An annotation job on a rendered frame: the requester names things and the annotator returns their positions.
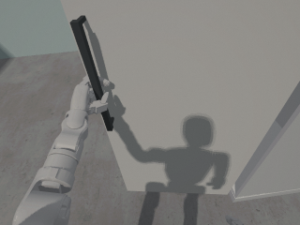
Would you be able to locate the left robot forearm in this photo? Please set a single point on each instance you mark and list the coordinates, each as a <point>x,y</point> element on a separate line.
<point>57,173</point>

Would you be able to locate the right robot hand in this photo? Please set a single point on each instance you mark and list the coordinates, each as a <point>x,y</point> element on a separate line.
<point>233,221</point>

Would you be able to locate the left robot hand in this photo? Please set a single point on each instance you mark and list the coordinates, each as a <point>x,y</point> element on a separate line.
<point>83,95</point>

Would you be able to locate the handle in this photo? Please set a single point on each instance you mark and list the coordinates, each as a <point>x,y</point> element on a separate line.
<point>81,39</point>

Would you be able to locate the fridge door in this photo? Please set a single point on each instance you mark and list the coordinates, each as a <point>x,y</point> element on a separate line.
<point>194,84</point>

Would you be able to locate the robot left upper arm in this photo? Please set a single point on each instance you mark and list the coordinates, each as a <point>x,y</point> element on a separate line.
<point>44,208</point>

